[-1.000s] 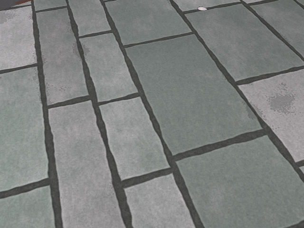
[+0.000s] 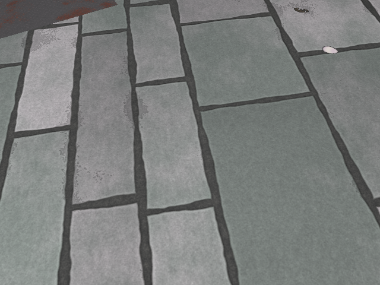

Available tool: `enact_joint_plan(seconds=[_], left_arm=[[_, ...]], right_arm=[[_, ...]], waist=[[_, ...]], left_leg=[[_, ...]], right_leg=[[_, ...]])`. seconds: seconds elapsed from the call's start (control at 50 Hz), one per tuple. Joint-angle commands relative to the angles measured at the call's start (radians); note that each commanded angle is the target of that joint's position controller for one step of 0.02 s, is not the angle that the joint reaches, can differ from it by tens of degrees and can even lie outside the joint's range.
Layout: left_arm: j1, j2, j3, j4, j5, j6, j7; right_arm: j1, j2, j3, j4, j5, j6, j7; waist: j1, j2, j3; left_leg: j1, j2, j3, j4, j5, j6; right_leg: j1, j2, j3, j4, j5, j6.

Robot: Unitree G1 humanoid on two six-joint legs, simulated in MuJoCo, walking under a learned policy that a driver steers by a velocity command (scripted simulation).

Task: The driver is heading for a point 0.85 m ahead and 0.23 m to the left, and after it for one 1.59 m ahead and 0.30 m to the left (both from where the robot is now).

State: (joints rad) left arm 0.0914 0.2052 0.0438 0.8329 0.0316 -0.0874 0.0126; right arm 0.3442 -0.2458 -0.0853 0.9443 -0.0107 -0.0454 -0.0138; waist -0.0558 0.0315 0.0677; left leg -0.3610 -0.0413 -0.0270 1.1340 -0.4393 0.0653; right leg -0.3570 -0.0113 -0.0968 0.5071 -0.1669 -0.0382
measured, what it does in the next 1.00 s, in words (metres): walks ahead, turning left: left foot, then right foot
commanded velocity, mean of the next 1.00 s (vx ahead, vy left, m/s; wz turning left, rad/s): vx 0.22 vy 0.00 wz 0.53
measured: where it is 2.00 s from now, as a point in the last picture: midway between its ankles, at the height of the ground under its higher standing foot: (100, 227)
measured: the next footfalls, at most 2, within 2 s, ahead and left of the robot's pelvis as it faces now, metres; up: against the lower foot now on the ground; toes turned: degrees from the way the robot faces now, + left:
left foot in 0.32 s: +0.16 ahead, +0.11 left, +0.00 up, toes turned +14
right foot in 0.68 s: +0.16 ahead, -0.09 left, +0.00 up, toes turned +24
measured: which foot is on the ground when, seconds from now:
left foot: up 0.00-0.30, down 0.32-0.68, up 0.70-1.00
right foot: down 0.00-0.32, up 0.34-0.66, down 0.68-1.00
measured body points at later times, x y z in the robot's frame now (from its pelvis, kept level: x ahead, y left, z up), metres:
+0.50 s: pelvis +0.07 +0.01 +0.00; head +0.09 +0.04 +0.45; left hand +0.12 +0.30 -0.13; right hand +0.25 -0.22 -0.11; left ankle +0.13 +0.10 -0.73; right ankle +0.08 -0.13 -0.67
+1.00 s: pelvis +0.17 +0.06 +0.01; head +0.20 +0.05 +0.46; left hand +0.01 +0.27 -0.11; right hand +0.46 -0.05 -0.10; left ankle +0.19 +0.23 -0.69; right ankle +0.13 -0.10 -0.73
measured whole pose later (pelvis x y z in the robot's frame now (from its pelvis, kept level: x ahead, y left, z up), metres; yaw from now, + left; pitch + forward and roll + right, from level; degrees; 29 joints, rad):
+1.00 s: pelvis +0.17 +0.06 +0.01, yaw +31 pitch +3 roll +0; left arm 0.46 0.24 0.05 0.85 0.02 -0.08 -0.01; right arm 0.13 -0.27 -0.06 0.69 -0.05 0.01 0.09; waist 0.08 0.04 -0.02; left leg -0.60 0.01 -0.03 0.78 -0.17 0.02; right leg 0.03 -0.04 -0.13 0.24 -0.31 0.01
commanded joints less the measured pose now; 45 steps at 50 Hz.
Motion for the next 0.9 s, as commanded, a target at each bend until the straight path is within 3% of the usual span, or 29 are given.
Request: enact_joint_plan(seconds=[0.02,0.08,0.16,0.2,0.28,0.3,0.32,0.34,0.36,0.38,0.4,0.42,0.44,0.46,0.5,0.58,0.64,0.66,0.68,0.7,0.72,0.74,0.76,0.78,0.82,0.9], left_arm=[[0.130,0.073,0.012,-0.008,-0.012,-0.014,0.015],[0.133,0.112,0.018,-0.012,-0.018,-0.012,0.022],[0.091,0.130,0.021,-0.026,-0.019,0.020,0.027],[0.098,0.153,0.029,-0.028,-0.021,0.032,0.027],[0.120,0.184,0.045,-0.034,-0.023,0.076,0.026],[0.118,0.180,0.046,-0.035,-0.025,0.090,0.027],[0.182,0.178,0.047,-0.027,-0.011,0.097,0.018],[0.261,0.140,0.042,-0.056,0.007,0.110,0.006],[0.218,0.121,0.032,-0.097,-0.010,0.129,0.013],[0.161,0.144,0.030,-0.108,-0.001,0.132,0.011],[0.105,0.151,0.035,-0.120,-0.004,0.124,0.004],[0.088,0.160,0.040,-0.123,-0.003,0.112,-0.002],[0.104,0.167,0.042,-0.118,0.009,0.107,-0.008],[0.133,0.158,0.040,-0.102,0.016,0.106,-0.015],[0.144,0.129,0.033,-0.103,0.010,0.102,-0.025],[0.140,0.121,0.028,-0.124,0.001,0.093,-0.024],[0.249,0.128,0.029,-0.105,-0.015,0.083,-0.013],[0.349,0.125,0.030,-0.075,-0.016,0.079,-0.002],[0.458,0.175,0.041,-0.044,-0.006,0.070,0.016],[0.412,0.237,0.048,-0.064,-0.007,0.059,0.028],[0.268,0.309,0.064,-0.116,0.017,0.059,0.033],[0.202,0.263,0.056,-0.121,0.015,0.051,0.031],[0.156,0.224,0.046,-0.126,0.000,0.038,0.021],[0.156,0.205,0.042,-0.129,-0.004,0.026,0.010],[0.210,0.182,0.037,-0.108,-0.006,0.007,0.000],[0.355,0.176,0.040,-0.048,-0.005,-0.007,-0.019]], right_arm=[[0.092,-0.021,-0.015,-0.040,-0.024,0.032,0.010],[0.053,-0.022,-0.016,-0.081,-0.020,0.057,0.023],[-0.052,-0.014,0.007,-0.149,-0.019,0.075,0.049],[-0.091,-0.031,0.011,-0.177,-0.020,0.081,0.060],[-0.106,-0.072,0.005,-0.220,-0.024,0.086,0.060],[-0.078,-0.069,0.006,-0.219,-0.025,0.076,0.056],[-0.061,-0.097,-0.001,-0.217,-0.028,0.060,0.044],[-0.062,-0.226,-0.028,-0.241,-0.031,0.049,0.027],[-0.007,-0.289,-0.054,-0.239,-0.004,0.062,0.024],[-0.010,-0.259,-0.054,-0.237,0.001,0.073,0.023],[-0.072,-0.199,-0.037,-0.241,-0.005,0.084,0.017],[-0.139,-0.160,-0.024,-0.251,-0.008,0.093,0.013],[-0.170,-0.143,-0.020,-0.263,-0.004,0.092,0.010],[-0.175,-0.134,-0.018,-0.267,-0.008,0.087,0.012],[-0.142,-0.153,-0.026,-0.260,-0.008,0.071,0.024],[-0.120,-0.179,-0.039,-0.258,-0.008,0.064,0.036],[-0.189,-0.180,-0.045,-0.285,-0.006,0.074,0.043],[-0.247,-0.169,-0.045,-0.304,-0.003,0.077,0.040],[-0.305,-0.129,-0.037,-0.337,-0.003,0.072,0.032],[-0.220,-0.005,-0.006,-0.332,0.009,0.063,0.022],[-0.271,-0.064,-0.012,-0.368,-0.015,0.051,0.026],[-0.262,-0.113,-0.023,-0.366,-0.026,0.044,0.042],[-0.199,-0.137,-0.032,-0.333,-0.029,0.040,0.061],[-0.149,-0.139,-0.031,-0.305,-0.033,0.040,0.072],[-0.147,-0.115,-0.022,-0.295,-0.040,0.042,0.088],[-0.284,-0.081,0.000,-0.333,-0.034,0.039,0.092]], waist=[[0.017,-0.133,-0.105],[-0.004,-0.152,-0.139],[-0.001,-0.183,-0.129],[0.013,-0.183,-0.134],[0.027,-0.156,-0.116],[0.007,-0.123,-0.118],[0.014,-0.017,-0.154],[0.064,0.260,-0.174],[0.005,0.280,-0.269],[-0.001,0.145,-0.239],[0.015,0.106,-0.130],[0.049,0.100,-0.079],[0.065,0.127,-0.077],[0.072,0.112,-0.100],[0.069,0.061,-0.124],[0.062,0.097,-0.114],[0.120,0.110,-0.103],[0.181,0.086,-0.082],[0.229,-0.001,-0.042],[0.166,-0.291,-0.072],[0.121,-0.237,0.027],[0.057,-0.136,0.068],[0.016,-0.115,0.050],[0.014,-0.125,0.014],[0.044,-0.131,0.005],[0.123,-0.127,0.037]], left_leg=[[-0.159,0.060,-0.007,0.067,0.031,-0.038],[-0.182,0.037,0.013,0.028,0.086,-0.064],[-0.109,0.061,0.062,-0.235,0.256,-0.056],[-0.040,0.061,0.081,-0.337,0.285,-0.043],[0.032,0.049,0.101,-0.482,0.201,-0.014],[0.092,0.041,0.106,-0.587,0.276,-0.002],[0.185,0.065,0.031,-0.670,0.439,0.025],[0.267,0.328,-0.318,-0.717,0.811,0.105],[0.300,0.439,-0.556,-0.810,0.654,0.299],[0.270,0.392,-0.550,-0.879,0.215,0.302],[0.183,0.332,-0.490,-0.927,-0.106,0.261],[0.118,0.274,-0.442,-0.963,-0.191,0.206],[0.083,0.230,-0.394,-0.973,-0.169,0.179],[0.073,0.201,-0.357,-0.971,-0.122,0.169],[0.093,0.181,-0.342,-0.970,-0.089,0.171],[0.067,0.173,-0.373,-0.977,-0.154,0.174],[-0.088,0.125,-0.349,-0.954,-0.172,0.128],[-0.188,0.079,-0.313,-0.906,-0.183,0.079],[-0.363,-0.015,-0.228,-0.763,-0.179,-0.010],[-0.447,-0.110,-0.085,-0.357,-0.160,-0.014],[-0.552,-0.075,-0.088,-0.237,0.005,-0.020],[-0.501,-0.016,-0.153,-0.161,0.112,-0.009],[-0.471,-0.014,-0.138,-0.113,0.177,-0.016],[-0.431,-0.017,-0.115,-0.068,0.213,-0.029],[-0.424,-0.003,-0.085,-0.010,0.260,-0.041],[-0.470,0.007,-0.068,-0.166,0.296,-0.054]], right_leg=[[0.210,-0.286,0.168,-0.169,0.792,-0.131],[0.212,-0.283,0.079,-0.168,0.879,-0.156],[0.163,-0.241,-0.052,-0.163,0.736,-0.144],[0.158,-0.252,-0.070,-0.139,0.667,-0.142],[0.173,-0.294,-0.060,0.003,0.528,-0.126],[0.156,-0.278,-0.081,0.090,0.476,-0.096],[0.111,-0.240,-0.093,0.210,0.263,-0.039],[-0.058,-0.125,-0.142,0.457,-0.350,0.024],[-0.181,0.029,0.018,0.650,-0.567,0.047],[-0.232,-0.007,0.108,0.697,-0.487,0.049],[-0.264,-0.029,0.124,0.667,-0.387,0.042],[-0.243,-0.047,0.125,0.587,-0.316,0.041],[-0.189,-0.045,0.114,0.544,-0.276,0.043],[-0.141,-0.028,0.099,0.535,-0.251,0.043],[-0.107,-0.009,0.092,0.459,-0.250,0.046],[-0.028,0.024,0.086,0.277,-0.288,0.044],[0.207,0.075,0.042,0.054,-0.285,0.008],[0.346,0.084,0.012,-0.108,-0.193,-0.012],[0.501,0.013,0.070,-0.257,-0.241,-0.033],[0.525,-0.316,0.426,-0.347,-0.507,-0.042],[0.299,-0.449,0.698,-0.459,-0.725,-0.120],[0.219,-0.418,0.648,-0.458,-0.704,-0.133],[0.223,-0.347,0.527,-0.438,-0.598,-0.108],[0.237,-0.285,0.412,-0.427,-0.480,-0.089],[0.250,-0.234,0.282,-0.418,-0.339,-0.091],[0.354,-0.227,0.179,-0.395,-0.115,-0.110]])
